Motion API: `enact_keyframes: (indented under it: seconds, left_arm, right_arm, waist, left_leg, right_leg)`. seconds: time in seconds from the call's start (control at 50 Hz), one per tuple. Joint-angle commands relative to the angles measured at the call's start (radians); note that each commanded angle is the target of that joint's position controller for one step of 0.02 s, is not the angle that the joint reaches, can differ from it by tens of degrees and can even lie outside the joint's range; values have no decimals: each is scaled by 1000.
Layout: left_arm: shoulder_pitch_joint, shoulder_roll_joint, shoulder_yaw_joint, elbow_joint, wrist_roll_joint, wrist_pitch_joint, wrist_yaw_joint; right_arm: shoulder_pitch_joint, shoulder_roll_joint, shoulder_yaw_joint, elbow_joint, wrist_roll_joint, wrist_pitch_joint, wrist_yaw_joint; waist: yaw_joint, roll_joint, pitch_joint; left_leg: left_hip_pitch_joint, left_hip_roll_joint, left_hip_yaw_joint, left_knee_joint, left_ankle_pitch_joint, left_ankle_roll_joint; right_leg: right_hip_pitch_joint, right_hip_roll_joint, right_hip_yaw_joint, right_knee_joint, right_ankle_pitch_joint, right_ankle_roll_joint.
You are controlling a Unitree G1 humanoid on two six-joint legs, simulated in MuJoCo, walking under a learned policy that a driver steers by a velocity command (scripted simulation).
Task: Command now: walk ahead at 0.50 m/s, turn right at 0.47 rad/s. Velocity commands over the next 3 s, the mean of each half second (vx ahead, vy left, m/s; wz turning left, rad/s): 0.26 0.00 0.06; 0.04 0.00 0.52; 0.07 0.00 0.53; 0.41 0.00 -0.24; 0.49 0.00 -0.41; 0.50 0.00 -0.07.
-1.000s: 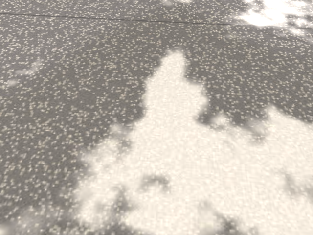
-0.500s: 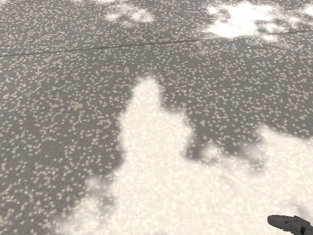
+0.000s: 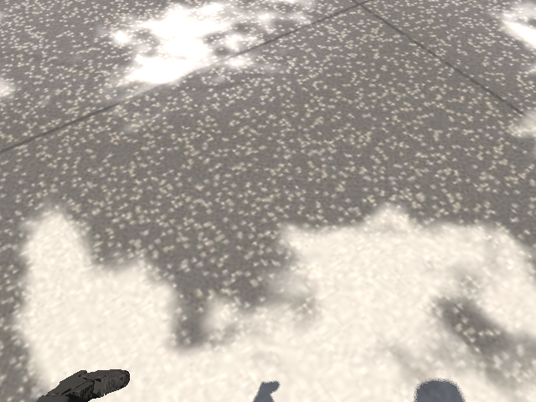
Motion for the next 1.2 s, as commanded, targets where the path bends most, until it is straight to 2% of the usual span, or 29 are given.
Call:
enact_keyframes:
  seconds: [0.02,0.04,0.06,0.08,0.1,0.12,0.16,0.24,0.32,0.46,0.5,0.52,0.54,0.56,0.58,0.62,0.64,0.68,0.74,0.88,0.94,0.96,0.98,1.0,1.02,1.06,1.08,1.14,1.2]
  left_arm:
    - [260,171,79,16,0,-8,7]
    - [404,281,107,45,-2,-3,29]
    - [406,317,97,38,-3,-11,27]
    - [384,232,69,36,16,-20,23]
    - [313,184,54,31,22,-27,25]
    - [225,147,41,22,20,-32,23]
    - [138,100,25,22,30,-42,24]
    - [113,114,25,67,46,-67,40]
    - [108,128,22,98,46,-58,68]
    - [118,166,37,135,8,5,101]
    - [120,165,38,131,1,18,111]
    - [146,156,34,112,24,13,110]
    - [171,81,11,82,61,6,96]
    - [175,100,10,92,39,-1,78]
    - [127,128,17,83,5,0,72]
    - [70,143,27,88,20,19,93]
    - [65,147,31,81,25,28,100]
    - [85,114,25,84,23,33,104]
    - [88,98,17,93,20,29,108]
    - [85,129,23,93,11,5,87]
    - [177,147,33,122,9,-12,71]
    - [209,209,49,125,26,-11,74]
    - [175,298,66,121,53,3,80]
    - [128,244,54,87,79,1,80]
    - [71,190,39,57,70,0,88]
    - [29,147,25,44,32,3,95]
    - [40,144,20,46,27,7,99]
    - [112,166,24,60,35,23,109]
    - [142,207,38,62,33,31,109]
  right_arm:
    - [-18,-169,-24,-45,-1,3,-5]
    - [-9,-97,5,-85,-39,-8,2]
    - [18,-43,30,-110,-26,-48,16]
    - [-72,-128,7,-114,18,-72,25]
    - [-108,-132,8,-116,30,-75,25]
    - [-110,-121,8,-97,11,-68,15]
    - [-68,-111,0,-70,-2,-31,8]
    - [-55,-56,9,-63,-10,14,-3]
    - [-166,-35,22,-103,-17,11,12]
    - [-211,-73,10,-180,-18,27,58]
    - [-97,-110,-12,-162,-20,21,59]
    - [-30,-207,-41,-163,-28,20,42]
    - [-4,-273,-48,-171,-43,28,29]
    - [6,-218,-30,-189,-46,28,32]
    - [-76,-189,-27,-219,-35,29,30]
    - [-173,-134,-13,-246,-3,45,12]
    - [-191,-127,-10,-253,-6,54,4]
    - [-191,-144,-17,-266,-23,67,-7]
    - [-181,-174,-30,-280,-18,74,-22]
    - [-196,-172,-31,-312,-18,98,-28]
    - [-212,-159,-25,-329,-5,111,-33]
    - [-188,-119,-13,-336,-5,113,-34]
    - [-175,-86,-8,-372,3,106,-27]
    - [-175,-169,-31,-363,-17,90,-19]
    - [-147,-211,-49,-337,-11,90,-13]
    - [-104,-170,-45,-299,-13,112,-17]
    - [-106,-141,-36,-301,-11,120,-15]
    - [-193,-104,-16,-354,4,119,-7]
    - [-229,-86,-2,-390,-1,116,5]
  waist:
    - [204,73,-137]
    - [231,-121,-243]
    - [175,-259,-383]
    - [210,-133,-322]
    - [186,-109,-221]
    - [142,-25,-156]
    - [75,-45,-109]
    - [35,-35,-73]
    - [79,-53,-52]
    - [87,-64,-37]
    - [32,-18,-93]
    - [20,135,-170]
    - [64,331,-247]
    - [36,238,-393]
    - [41,167,-309]
    - [68,41,-159]
    - [88,63,-134]
    - [99,122,-129]
    - [87,138,-154]
    - [70,195,-126]
    - [122,179,-122]
    - [114,74,-136]
    - [57,-234,-90]
    - [76,-241,-88]
    - [56,-150,-86]
    - [51,-101,-55]
    - [61,-101,-41]
    - [115,-137,-25]
    - [143,-157,-60]
  left_leg:
    - [-166,164,-17,381,872,133]
    - [-528,89,2,759,405,73]
    - [-780,-68,-182,1017,-189,50]
    - [-871,-21,-281,1081,-141,64]
    - [-866,24,-264,1052,-80,81]
    - [-800,68,-266,972,-20,79]
    - [-664,95,-278,886,31,75]
    - [-614,53,-290,739,180,50]
    - [-558,16,-253,450,421,53]
    - [-597,-23,-202,316,211,110]
    - [-402,-79,-180,164,369,160]
    - [-201,39,-382,149,833,228]
    - [60,269,-746,154,1218,442]
    - [118,297,-825,113,1028,500]
    - [47,256,-743,88,842,461]
    - [-147,174,-630,36,548,359]
    - [-230,136,-604,13,463,337]
    - [-276,94,-582,-4,420,316]
    - [-282,76,-588,-3,342,302]
    - [-299,57,-708,-5,153,270]
    - [-347,-1,-701,68,176,216]
    - [-452,-64,-630,197,49,167]
    - [-658,-237,-404,408,-158,111]
    - [-689,-186,-393,658,-217,68]
    - [-668,-160,-402,771,-151,57]
    - [-691,-147,-371,881,-44,22]
    - [-702,-141,-357,916,-22,7]
    - [-736,-106,-290,794,30,-21]
    - [-668,-60,-261,639,7,-28]
  right_leg:
    - [495,114,-60,-85,7,-84]
    - [844,-133,324,-99,-10,-185]
    - [989,-323,811,-298,-111,-334]
    - [940,-311,708,-315,24,-290]
    - [809,-279,509,-280,232,-246]
    - [654,-231,369,-273,392,-206]
    - [464,-182,231,-318,505,-167]
    - [354,-163,68,-382,627,-161]
    - [379,-129,-53,-389,572,-120]
    - [558,-217,-32,-206,570,-87]
    - [520,-147,-80,11,600,-18]
    - [372,-51,-118,254,355,57]
    - [31,152,-79,581,-511,134]
    - [-23,141,137,715,-583,123]
    - [-88,106,153,736,-510,114]
    - [-93,48,138,606,-374,121]
    - [-35,45,134,538,-336,124]
    - [21,72,114,413,-290,134]
    - [72,87,123,265,-233,152]
    - [168,101,140,44,-195,141]
    - [347,80,120,-218,-63,99]
    - [461,-76,239,-283,-53,46]
    - [487,-270,479,-334,91,-101]
    - [423,-363,567,-351,168,-193]
    - [404,-317,466,-327,187,-170]
    - [419,-210,301,-294,175,-94]
    - [420,-195,255,-291,204,-93]
    - [496,-181,179,-300,230,-115]
    - [551,-219,150,-286,275,-132]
